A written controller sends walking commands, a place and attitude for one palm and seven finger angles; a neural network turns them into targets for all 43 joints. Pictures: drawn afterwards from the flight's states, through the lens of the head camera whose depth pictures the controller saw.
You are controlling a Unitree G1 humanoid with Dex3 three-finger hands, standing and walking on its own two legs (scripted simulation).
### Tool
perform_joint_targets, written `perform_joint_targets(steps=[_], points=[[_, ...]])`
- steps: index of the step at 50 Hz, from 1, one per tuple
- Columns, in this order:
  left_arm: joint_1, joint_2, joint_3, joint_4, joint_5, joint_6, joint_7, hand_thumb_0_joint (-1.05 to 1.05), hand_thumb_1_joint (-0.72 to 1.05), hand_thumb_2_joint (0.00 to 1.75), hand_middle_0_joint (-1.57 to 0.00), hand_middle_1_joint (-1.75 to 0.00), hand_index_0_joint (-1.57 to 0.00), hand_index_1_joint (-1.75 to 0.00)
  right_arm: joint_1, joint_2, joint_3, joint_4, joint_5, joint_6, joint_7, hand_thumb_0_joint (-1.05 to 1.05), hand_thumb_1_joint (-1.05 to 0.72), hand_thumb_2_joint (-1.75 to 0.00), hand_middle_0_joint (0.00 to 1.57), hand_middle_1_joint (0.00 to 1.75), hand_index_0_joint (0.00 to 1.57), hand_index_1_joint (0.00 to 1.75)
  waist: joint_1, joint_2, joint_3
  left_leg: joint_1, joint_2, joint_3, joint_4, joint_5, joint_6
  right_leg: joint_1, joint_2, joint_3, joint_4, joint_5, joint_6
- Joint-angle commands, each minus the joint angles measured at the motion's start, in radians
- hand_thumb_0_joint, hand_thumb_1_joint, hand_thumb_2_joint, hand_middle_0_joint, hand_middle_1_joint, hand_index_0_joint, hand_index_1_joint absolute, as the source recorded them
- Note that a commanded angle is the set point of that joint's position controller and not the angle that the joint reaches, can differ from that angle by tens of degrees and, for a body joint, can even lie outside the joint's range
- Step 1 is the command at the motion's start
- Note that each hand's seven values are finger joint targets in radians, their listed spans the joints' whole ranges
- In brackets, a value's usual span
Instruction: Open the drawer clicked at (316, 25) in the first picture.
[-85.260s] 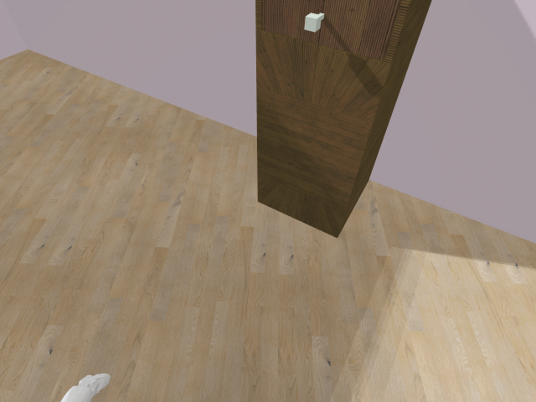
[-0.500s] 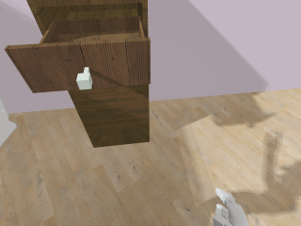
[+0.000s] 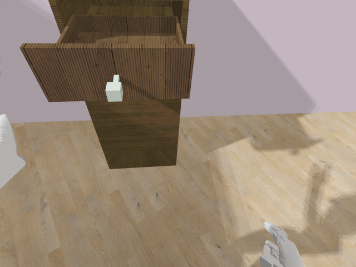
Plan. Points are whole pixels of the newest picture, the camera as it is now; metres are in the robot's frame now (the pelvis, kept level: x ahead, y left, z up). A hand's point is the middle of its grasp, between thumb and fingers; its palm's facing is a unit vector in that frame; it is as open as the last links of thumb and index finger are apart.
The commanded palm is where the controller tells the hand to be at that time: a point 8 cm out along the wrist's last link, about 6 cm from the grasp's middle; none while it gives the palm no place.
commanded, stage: stop stepping back and stand still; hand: left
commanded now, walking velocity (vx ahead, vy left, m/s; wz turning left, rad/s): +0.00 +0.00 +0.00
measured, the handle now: (115, 86) +0.49 +0.17 +0.14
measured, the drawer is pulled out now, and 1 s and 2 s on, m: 0.30 0.30 0.30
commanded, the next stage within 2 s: let the arm hang, fingers relaxed in 0.76 s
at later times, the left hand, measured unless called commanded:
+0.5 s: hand out of the picture +0.15 +0.21 +0.28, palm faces +0.43 -0.76 -0.48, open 7.5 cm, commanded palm +0.09 +0.28 +0.33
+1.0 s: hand (75, 229) +0.21 +0.23 -0.02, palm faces +0.05 -0.90 -0.43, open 7.4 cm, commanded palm none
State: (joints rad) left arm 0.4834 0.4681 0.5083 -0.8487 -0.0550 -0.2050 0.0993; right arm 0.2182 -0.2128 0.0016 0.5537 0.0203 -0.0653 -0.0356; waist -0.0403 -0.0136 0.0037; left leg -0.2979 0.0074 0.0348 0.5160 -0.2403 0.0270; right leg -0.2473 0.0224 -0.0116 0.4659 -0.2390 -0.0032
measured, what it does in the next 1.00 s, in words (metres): stands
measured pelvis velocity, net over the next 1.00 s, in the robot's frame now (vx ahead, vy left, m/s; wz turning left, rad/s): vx -0.04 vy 0.00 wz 0.03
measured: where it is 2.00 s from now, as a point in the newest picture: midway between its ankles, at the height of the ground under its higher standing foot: outside the picture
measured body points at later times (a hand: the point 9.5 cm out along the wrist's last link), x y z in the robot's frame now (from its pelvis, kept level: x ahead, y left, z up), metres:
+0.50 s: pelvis -0.04 +0.00 +0.00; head -0.02 +0.03 +0.45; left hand +0.12 +0.25 +0.30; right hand +0.11 -0.24 -0.07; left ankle +0.02 +0.10 -0.74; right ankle +0.00 -0.12 -0.74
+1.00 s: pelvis -0.04 +0.00 -0.01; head -0.02 -0.02 +0.44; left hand +0.20 +0.27 +0.01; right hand +0.12 -0.26 -0.13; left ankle +0.02 +0.10 -0.74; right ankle -0.03 -0.12 -0.73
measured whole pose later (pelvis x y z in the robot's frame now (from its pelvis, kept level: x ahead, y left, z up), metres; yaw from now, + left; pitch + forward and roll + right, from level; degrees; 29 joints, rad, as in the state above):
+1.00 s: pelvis -0.04 +0.00 -0.01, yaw +2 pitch +2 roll +1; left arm 0.18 0.34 0.10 0.27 0.02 -0.01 0.00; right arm 0.12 -0.30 0.00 0.81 -0.01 -0.06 0.02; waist -0.05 0.05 -0.02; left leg -0.42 -0.05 0.04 0.58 -0.21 0.05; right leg -0.41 -0.01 0.05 0.76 -0.39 0.00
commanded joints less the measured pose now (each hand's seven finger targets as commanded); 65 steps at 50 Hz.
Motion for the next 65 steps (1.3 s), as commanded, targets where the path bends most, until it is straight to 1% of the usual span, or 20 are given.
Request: perform_joint_targets(steps=[1, 5, 11, 15, 19, 22, 23, 27, 33, 38, 42, 43, 46, 49, 51, 53, 55, 57, 61, 65], points=[[-0.157, 0.365, 0.344, -0.348, -0.015, -0.144, 0.081, 0.0, 0.9, 0.9, -0.2, -0.3, -0.2, -0.3, -0.101, -0.08, -0.031, -0.136, -0.018, -0.089, -0.017, 0.0, -0.9, -0.9, 0.2, 0.3, 0.2, 0.3, 0.061, 0.311, -0.239, 0.038, 0.143, -0.116, -0.127, 0.373, -0.015, 0.134, -0.014, -0.02, 0.067, 0.139, 0.005], [-0.408, 0.354, 0.327, 0.241, -0.021, -0.114, 0.083, 0.0, 0.9, 0.9, -0.2, -0.3, -0.2, -0.3, -0.054, -0.114, -0.045, -0.051, 0.005, -0.082, -0.029, 0.0, -0.9, -0.9, 0.2, 0.3, 0.2, 0.3, 0.018, 0.162, -0.184, 0.058, 0.143, -0.097, -0.095, 0.285, -0.024, 0.119, -0.038, 0.033, -0.033, 0.171, 0.0], [-0.481, 0.238, 0.135, 0.424, -0.006, -0.048, 0.028, 0.0, 0.9, 0.9, -0.2, -0.3, -0.2, -0.3, -0.097, -0.131, -0.034, -0.059, 0.032, -0.058, -0.008, 0.0, -0.9, -0.9, 0.2, 0.3, 0.2, 0.3, 0.018, -0.036, 0.01, 0.02, 0.072, -0.087, -0.077, -0.087, -0.011, -0.051, -0.103, 0.097, -0.241, -0.086, -0.009], [-0.38, 0.138, 0.004, 0.166, 0.002, -0.04, 0.012, 0.0, 0.9, 0.9, -0.2, -0.3, -0.2, -0.3, -0.133, -0.124, -0.029, -0.104, 0.023, -0.051, 0.011, 0.0, -0.9, -0.9, 0.2, 0.3, 0.2, 0.3, 0.022, -0.027, 0.038, -0.006, 0.062, -0.094, -0.114, -0.17, -0.005, -0.11, -0.096, 0.096, -0.28, -0.268, -0.012], [-0.287, 0.292, 0.19, -0.247, 0.011, -0.094, 0.048, 0.0, 0.9, 0.9, -0.2, -0.3, -0.2, -0.3, -0.159, -0.112, -0.03, -0.155, -0.007, -0.057, -0.005, 0.0, -0.9, -0.9, 0.2, 0.3, 0.2, 0.3, 0.043, 0.075, -0.092, -0.076, 0.068, -0.141, -0.217, -0.226, 0.006, 0.051, -0.043, 0.059, -0.158, -0.214, 0.003], [-0.215, 0.408, 0.334, -0.412, 0.01, -0.145, 0.082, 0.0, 0.9, 0.9, -0.2, -0.3, -0.2, -0.3, -0.129, -0.099, -0.027, -0.158, -0.016, -0.087, -0.025, 0.0, -0.9, -0.9, 0.2, 0.3, 0.2, 0.3, 0.064, 0.297, -0.208, -0.099, 0.117, -0.181, -0.262, -0.207, 0.006, 0.167, -0.007, 0.008, 0.006, -0.041, 0.01], [-0.182, 0.361, 0.32, -0.389, 0.007, -0.153, 0.084, 0.0, 0.9, 0.9, -0.2, -0.3, -0.2, -0.3, -0.12, -0.081, -0.025, -0.149, -0.024, -0.1, -0.028, 0.0, -0.9, -0.9, 0.2, 0.3, 0.2, 0.3, 0.068, 0.328, -0.205, -0.109, 0.129, -0.178, -0.265, -0.183, 0.006, 0.173, 0.0, -0.006, 0.031, -0.016, 0.008], [-0.314, 0.324, 0.315, -0.076, -0.009, -0.151, 0.088, 0.0, 0.9, 0.9, -0.2, -0.3, -0.2, -0.3, -0.076, -0.096, -0.039, -0.061, -0.015, -0.124, -0.033, 0.0, -0.9, -0.9, 0.2, 0.3, 0.2, 0.3, 0.037, 0.249, -0.178, -0.027, 0.133, -0.122, -0.185, -0.004, -0.013, 0.111, -0.025, 0.008, -0.018, 0.031, -0.004], [-0.561, 0.285, 0.19, 0.467, 0.0, -0.072, 0.053, 0.0, 0.9, 0.9, -0.2, -0.3, -0.2, -0.3, -0.079, -0.136, -0.037, -0.03, 0.032, -0.093, -0.021, 0.0, -0.9, -0.9, 0.2, 0.3, 0.2, 0.3, 0.017, -0.006, 0.017, -0.02, 0.083, -0.104, -0.12, -0.149, -0.016, -0.046, -0.078, 0.078, -0.217, -0.129, -0.006], [-0.434, 0.135, 0.01, 0.229, 0.006, -0.049, 0.017, 0.0, 0.9, 0.9, -0.2, -0.3, -0.2, -0.3, -0.116, -0.121, -0.031, -0.076, 0.028, -0.078, 0.009, 0.0, -0.9, -0.9, 0.2, 0.3, 0.2, 0.3, 0.024, -0.019, 0.019, 0.022, 0.054, -0.081, -0.076, -0.107, -0.009, -0.104, -0.113, 0.095, -0.275, -0.214, -0.019], [-0.291, 0.313, 0.194, -0.205, 0.007, -0.081, 0.04, 0.0, 0.9, 0.9, -0.2, -0.3, -0.2, -0.3, -0.151, -0.12, -0.032, -0.129, 0.006, -0.068, 0.007, 0.0, -0.9, -0.9, 0.2, 0.3, 0.2, 0.3, 0.041, 0.018, -0.102, -0.04, 0.054, -0.11, -0.139, -0.109, 0.0, 0.048, -0.072, 0.072, -0.184, -0.147, -0.001], [-0.167, -0.095, -0.388, 1.033, 0.054, 0.09, -0.074, 0.0, 0.9, 0.9, -0.2, -0.3, -0.2, -0.3, -0.17, -0.313, -0.072, 0.182, 0.033, -0.136, 0.052, 0.0, -0.9, -0.9, 0.2, 0.3, 0.2, 0.3, -0.017, 0.053, -0.004, -0.116, 0.125, -0.211, -0.007, 0.155, 0.013, -0.135, -0.096, -0.002, 0.106, 0.046, -0.025], [-0.153, -0.108, -0.388, 1.052, 0.083, 0.198, -0.104, 0.0, 0.9, 0.9, -0.2, -0.3, -0.2, -0.3, -0.081, -0.249, -0.063, 0.183, -0.019, -0.033, 0.047, 0.0, -0.9, -0.9, 0.2, 0.3, 0.2, 0.3, 0.011, 0.211, -0.124, -0.115, 0.198, -0.258, -0.144, 0.204, 0.079, -0.115, -0.026, 0.027, 0.344, -0.16, 0.005], [-0.209, -0.056, -0.417, 1.191, 0.092, 0.196, -0.095, 0.0, 0.9, 0.9, -0.2, -0.3, -0.2, -0.3, -0.084, -0.266, -0.063, 0.177, -0.048, -0.006, 0.032, 0.0, -0.9, -0.9, 0.2, 0.3, 0.2, 0.3, 0.03, 0.014, -0.135, -0.021, 0.223, -0.299, -0.09, 0.49, 0.148, -0.109, -0.015, 0.082, 0.374, -0.226, -0.001], [-0.172, -0.041, -0.422, 1.358, 0.091, 0.187, -0.091, 0.0, 0.9, 0.9, -0.2, -0.3, -0.2, -0.3, -0.114, -0.261, -0.06, 0.186, -0.044, 0.013, 0.028, 0.0, -0.9, -0.9, 0.2, 0.3, 0.2, 0.3, 0.074, -0.081, -0.185, -0.026, 0.155, -0.209, 0.012, 0.496, 0.091, 0.088, -0.05, 0.102, 0.112, 0.096, -0.007], [-0.193, -0.021, -0.443, 1.504, 0.088, 0.192, -0.083, 0.0, 0.9, 0.9, -0.2, -0.3, -0.2, -0.3, -0.075, -0.133, -0.033, 0.209, -0.027, 0.038, 0.032, 0.0, -0.9, -0.9, 0.2, 0.3, 0.2, 0.3, 0.031, -0.174, -0.143, -0.084, -0.017, -0.07, 0.107, 0.063, -0.017, 0.085, -0.257, 0.32, -0.039, 0.397, -0.079], [-0.26, -0.024, -0.457, 1.621, 0.08, 0.193, -0.076, 0.0, 0.9, 0.9, -0.2, -0.3, -0.2, -0.3, -0.066, -0.139, -0.034, 0.25, -0.038, 0.065, 0.024, 0.0, -0.9, -0.9, 0.2, 0.3, 0.2, 0.3, 0.014, -0.156, -0.135, -0.061, -0.03, -0.064, 0.175, -0.15, -0.027, 0.106, -0.243, 0.302, -0.036, 0.551, -0.128], [-0.27, -0.043, -0.457, 1.7, 0.075, 0.19, -0.07, 0.0, 0.9, 0.9, -0.2, -0.3, -0.2, -0.3, -0.049, -0.139, -0.038, 0.287, -0.036, 0.073, 0.015, 0.0, -0.9, -0.9, 0.2, 0.3, 0.2, 0.3, 0.013, -0.055, -0.111, -0.019, -0.013, -0.067, 0.168, -0.093, -0.027, 0.107, -0.225, 0.272, -0.046, 0.572, -0.136], [-0.242, -0.111, -0.469, 1.841, 0.057, 0.199, -0.071, 0.0, 0.9, 0.9, -0.2, -0.3, -0.2, -0.3, 0.009, -0.129, -0.027, 0.375, -0.037, 0.077, -0.002, 0.0, -0.9, -0.9, 0.2, 0.3, 0.2, 0.3, 0.01, 0.16, -0.118, 0.161, 0.085, -0.154, -0.045, 0.186, 0.009, 0.037, -0.111, 0.159, -0.053, 0.17, -0.065], [-0.19, -0.146, -0.485, 1.962, 0.063, 0.216, -0.074, 0.0, 0.9, 0.9, -0.2, -0.3, -0.2, -0.3, 0.015, -0.135, -0.03, 0.441, -0.037, 0.092, -0.002, 0.0, -0.9, -0.9, 0.2, 0.3, 0.2, 0.3, 0.026, 0.154, 0.065, 0.056, 0.105, -0.218, -0.191, -0.103, 0.019, 0.001, -0.07, 0.131, -0.142, -0.118, -0.053]])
